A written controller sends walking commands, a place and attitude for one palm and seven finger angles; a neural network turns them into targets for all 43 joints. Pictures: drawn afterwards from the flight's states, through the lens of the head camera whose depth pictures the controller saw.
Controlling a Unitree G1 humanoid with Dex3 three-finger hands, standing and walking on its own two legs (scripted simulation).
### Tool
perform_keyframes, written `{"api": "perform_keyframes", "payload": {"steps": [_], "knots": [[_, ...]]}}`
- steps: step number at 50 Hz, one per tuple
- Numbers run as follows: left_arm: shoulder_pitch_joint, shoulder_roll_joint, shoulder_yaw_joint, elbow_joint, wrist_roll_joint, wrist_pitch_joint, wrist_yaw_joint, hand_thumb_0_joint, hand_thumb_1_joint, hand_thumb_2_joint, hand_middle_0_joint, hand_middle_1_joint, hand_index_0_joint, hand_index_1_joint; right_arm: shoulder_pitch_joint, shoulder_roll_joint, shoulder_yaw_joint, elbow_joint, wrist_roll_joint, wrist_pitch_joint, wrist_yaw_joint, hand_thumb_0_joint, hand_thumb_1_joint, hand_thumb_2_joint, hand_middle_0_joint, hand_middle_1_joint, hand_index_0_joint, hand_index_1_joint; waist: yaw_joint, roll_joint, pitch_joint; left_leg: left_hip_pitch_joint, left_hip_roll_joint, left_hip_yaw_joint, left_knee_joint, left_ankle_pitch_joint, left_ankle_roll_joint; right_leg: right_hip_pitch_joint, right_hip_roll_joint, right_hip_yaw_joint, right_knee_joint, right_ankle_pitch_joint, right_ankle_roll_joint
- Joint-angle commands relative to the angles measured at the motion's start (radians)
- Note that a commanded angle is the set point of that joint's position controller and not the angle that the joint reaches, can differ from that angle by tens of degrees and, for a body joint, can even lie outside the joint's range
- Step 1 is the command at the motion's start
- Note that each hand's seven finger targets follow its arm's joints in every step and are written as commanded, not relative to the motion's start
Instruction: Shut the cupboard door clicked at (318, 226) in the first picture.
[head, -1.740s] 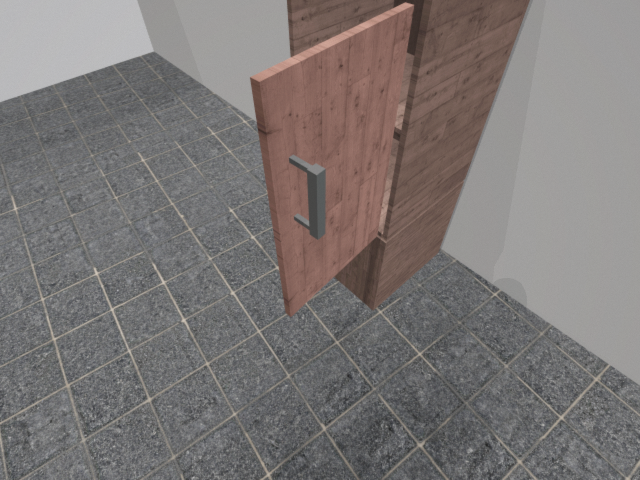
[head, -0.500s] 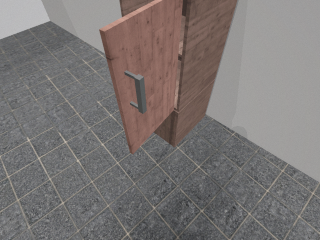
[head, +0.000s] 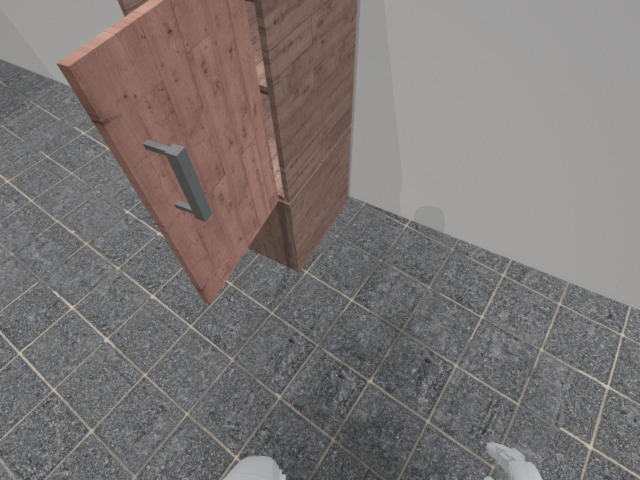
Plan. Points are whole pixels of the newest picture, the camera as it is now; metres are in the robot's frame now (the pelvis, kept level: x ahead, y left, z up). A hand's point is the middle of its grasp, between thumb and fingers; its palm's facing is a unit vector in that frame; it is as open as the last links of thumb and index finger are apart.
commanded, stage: walk around to get in front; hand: left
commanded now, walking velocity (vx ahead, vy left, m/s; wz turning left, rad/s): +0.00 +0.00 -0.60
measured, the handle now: (179, 182) +0.50 +0.28 +0.03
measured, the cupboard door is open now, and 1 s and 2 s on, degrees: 95 95 95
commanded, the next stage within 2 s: none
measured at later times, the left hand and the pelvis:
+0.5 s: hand (204, 457) +0.15 +0.20 -0.18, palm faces -0.29 -0.91 -0.30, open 7.4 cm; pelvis -0.01 +0.01 -0.03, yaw -17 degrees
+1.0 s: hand (280, 429) +0.20 +0.09 -0.17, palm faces -0.58 -0.77 -0.27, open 7.4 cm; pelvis -0.02 -0.01 -0.02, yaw -36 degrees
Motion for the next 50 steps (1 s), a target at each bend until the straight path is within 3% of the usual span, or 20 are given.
{"api": "perform_keyframes", "payload": {"steps": [1,4,5,6,8,12,18,19,20,21,22,29,31,33,36,40,42,44,46,50], "knots": [[0.033,0.221,0.063,-0.063,0.008,-0.01,0.011,0.0,0.9,0.9,-0.2,-0.3,-0.2,-0.3,-0.008,-0.082,-0.02,-0.095,0.012,-0.032,-0.01,0.0,-0.9,-0.9,0.2,0.3,0.2,0.3,-0.001,-0.13,-0.153,-0.017,-0.011,-0.023,-0.129,-0.021,0.017,0.156,-0.26,0.341,-0.076,0.394,-0.127],[-0.035,0.214,0.058,-0.082,0.003,-0.004,0.008,0.0,0.9,0.9,-0.2,-0.3,-0.2,-0.3,0.096,-0.092,-0.021,-0.07,0.016,-0.042,-0.016,0.0,-0.9,-0.9,0.2,0.3,0.2,0.3,-0.058,-0.117,-0.177,0.203,-0.016,-0.021,-0.407,0.106,0.03,0.02,-0.203,0.326,-0.024,0.317,-0.057],[-0.053,0.183,0.051,-0.095,-0.005,-0.003,0.005,0.0,0.9,0.9,-0.2,-0.3,-0.2,-0.3,0.15,-0.127,-0.026,-0.054,0.012,-0.053,-0.022,0.0,-0.9,-0.9,0.2,0.3,0.2,0.3,-0.082,-0.03,-0.193,0.381,0.064,-0.064,-0.543,0.169,0.05,-0.125,-0.132,0.247,0.037,0.17,-0.005],[-0.04,0.126,0.038,-0.117,-0.018,-0.002,-0.01,0.0,0.9,0.9,-0.2,-0.3,-0.2,-0.3,0.151,-0.224,-0.042,-0.067,-0.008,-0.061,-0.027,0.0,-0.9,-0.9,0.2,0.3,0.2,0.3,-0.076,0.246,-0.174,0.488,0.315,-0.328,-0.644,0.169,0.141,-0.341,0.006,0.073,0.205,-0.173,0.061],[-0.086,0.157,0.047,-0.18,0.003,-0.021,-0.034,0.0,0.9,0.9,-0.2,-0.3,-0.2,-0.3,0.119,-0.273,-0.042,-0.123,-0.021,-0.057,-0.033,0.0,-0.9,-0.9,0.2,0.3,0.2,0.3,-0.054,0.137,-0.096,0.198,0.533,-0.43,-0.631,0.344,0.31,-0.318,-0.087,-0.121,0.599,-0.387,0.129],[-0.108,0.126,0.038,-0.138,-0.006,0.002,-0.049,0.0,0.9,0.9,-0.2,-0.3,-0.2,-0.3,0.114,-0.187,-0.024,-0.111,-0.034,-0.062,-0.025,0.0,-0.9,-0.9,0.2,0.3,0.2,0.3,-0.035,0.267,-0.127,0.304,0.274,-0.041,-0.477,0.798,0.192,-0.292,-0.093,-0.188,0.607,-0.31,0.128],[-0.052,0.144,0.036,-0.12,-0.009,-0.006,-0.062,0.0,0.9,0.9,-0.2,-0.3,-0.2,-0.3,0.134,-0.237,-0.042,-0.106,-0.022,-0.046,-0.007,0.0,-0.9,-0.9,0.2,0.3,0.2,0.3,-0.01,0.193,-0.114,0.145,0.251,0.052,-0.331,0.566,0.102,0.079,-0.056,-0.299,0.124,-0.054,0.083],[0.012,0.207,0.049,-0.102,-0.004,-0.016,-0.054,0.0,0.9,0.9,-0.2,-0.3,-0.2,-0.3,0.132,-0.209,-0.041,-0.118,-0.014,-0.045,-0.002,0.0,-0.9,-0.9,0.2,0.3,0.2,0.3,0.016,0.059,-0.138,0.015,0.202,0.099,-0.169,0.399,0.049,0.242,-0.151,-0.175,0.013,0.175,0.043],[0.065,0.333,0.073,-0.09,0.007,-0.025,-0.033,0.0,0.9,0.9,-0.2,-0.3,-0.2,-0.3,0.12,-0.114,-0.018,-0.159,0.0,-0.045,0.005,0.0,-0.9,-0.9,0.2,0.3,0.2,0.3,0.036,-0.321,-0.172,-0.207,0.046,0.187,0.106,-0.14,-0.015,0.344,-0.451,0.259,-0.094,0.484,-0.09],[0.107,0.366,0.071,-0.081,-0.007,-0.021,-0.021,0.0,0.9,0.9,-0.2,-0.3,-0.2,-0.3,0.093,-0.152,-0.011,-0.167,0.005,-0.037,-0.003,0.0,-0.9,-0.9,0.2,0.3,0.2,0.3,0.078,-0.283,-0.19,-0.184,0.073,0.037,0.234,-0.256,0.002,0.244,-0.511,0.303,-0.105,0.465,-0.191],[0.018,0.336,0.073,-0.105,0.0,-0.011,-0.013,0.0,0.9,0.9,-0.2,-0.3,-0.2,-0.3,0.074,-0.131,-0.015,-0.169,0.008,-0.041,-0.001,0.0,-0.9,-0.9,0.2,0.3,0.2,0.3,0.028,-0.218,-0.136,-0.2,0.085,0.016,0.26,-0.202,0.005,0.169,-0.438,0.284,-0.087,0.323,-0.202],[-0.171,0.251,0.042,-0.145,-0.002,0.007,-0.012,0.0,0.9,0.9,-0.2,-0.3,-0.2,-0.3,0.289,-0.105,-0.003,-0.051,0.001,-0.045,0.0,0.0,-0.9,-0.9,0.2,0.3,0.2,0.3,-0.108,-0.088,-0.152,0.255,0.022,0.107,-0.358,0.142,0.007,-0.153,-0.236,0.111,0.028,0.1,-0.041],[-0.165,0.134,0.017,-0.187,-0.018,0.021,-0.029,0.0,0.9,0.9,-0.2,-0.3,-0.2,-0.3,0.319,-0.281,-0.033,-0.06,-0.029,-0.065,-0.01,0.0,-0.9,-0.9,0.2,0.3,0.2,0.3,-0.108,0.379,-0.108,0.292,0.445,-0.393,-0.703,0.044,0.169,-0.377,-0.017,-0.146,0.432,-0.381,0.089],[-0.208,0.174,0.031,-0.194,0.001,0.011,-0.042,0.0,0.9,0.9,-0.2,-0.3,-0.2,-0.3,0.262,-0.287,-0.03,-0.088,-0.036,-0.08,-0.01,0.0,-0.9,-0.9,0.2,0.3,0.2,0.3,-0.079,0.176,-0.11,0.169,0.492,-0.4,-0.668,0.237,0.27,-0.323,-0.089,-0.134,0.703,-0.374,0.096],[-0.192,0.118,0.02,-0.163,-0.006,0.011,-0.058,0.0,0.9,0.9,-0.2,-0.3,-0.2,-0.3,0.212,-0.22,-0.019,-0.086,-0.035,-0.073,-0.011,0.0,-0.9,-0.9,0.2,0.3,0.2,0.3,-0.053,0.228,-0.101,0.242,0.326,-0.016,-0.529,0.643,0.181,-0.277,-0.117,-0.22,0.605,-0.311,0.118],[-0.196,0.101,0.01,-0.164,-0.011,-0.003,-0.059,0.0,0.9,0.9,-0.2,-0.3,-0.2,-0.3,0.285,-0.235,-0.033,-0.059,-0.029,-0.063,-0.004,0.0,-0.9,-0.9,0.2,0.3,0.2,0.3,-0.088,0.244,-0.164,0.323,0.318,0.086,-0.428,0.752,0.139,-0.1,-0.075,-0.303,0.263,-0.243,0.09],[-0.085,0.143,0.022,-0.13,-0.01,-0.014,-0.053,0.0,0.9,0.9,-0.2,-0.3,-0.2,-0.3,0.245,-0.233,-0.038,-0.071,-0.016,-0.056,0.003,0.0,-0.9,-0.9,0.2,0.3,0.2,0.3,-0.029,0.168,-0.179,0.215,0.29,0.142,-0.29,0.601,0.071,0.121,-0.085,-0.29,0.002,0.017,0.066],[0.057,0.338,0.063,-0.084,-0.003,-0.025,-0.021,0.0,0.9,0.9,-0.2,-0.3,-0.2,-0.3,0.145,-0.114,-0.012,-0.152,0.003,-0.044,0.009,0.0,-0.9,-0.9,0.2,0.3,0.2,0.3,0.047,-0.293,-0.167,-0.189,0.081,0.177,0.119,-0.246,-0.025,0.289,-0.501,0.23,-0.106,0.658,-0.13],[-0.023,0.297,0.06,-0.109,-0.003,-0.015,-0.009,0.0,0.9,0.9,-0.2,-0.3,-0.2,-0.3,0.11,-0.117,-0.015,-0.141,0.002,-0.028,0.003,0.0,-0.9,-0.9,0.2,0.3,0.2,0.3,0.011,-0.242,-0.111,-0.229,0.095,0.03,0.251,-0.151,-0.011,0.159,-0.396,0.221,-0.098,0.402,-0.164],[-0.086,0.23,0.042,-0.133,-0.001,-0.02,0.006,0.0,0.9,0.9,-0.2,-0.3,-0.2,-0.3,0.13,-0.096,-0.013,-0.105,0.002,-0.029,0.008,0.0,-0.9,-0.9,0.2,0.3,0.2,0.3,-0.039,-0.143,-0.171,-0.103,0.07,0.053,0.123,-0.025,-0.024,0.132,-0.307,0.09,-0.04,0.5,-0.121]]}}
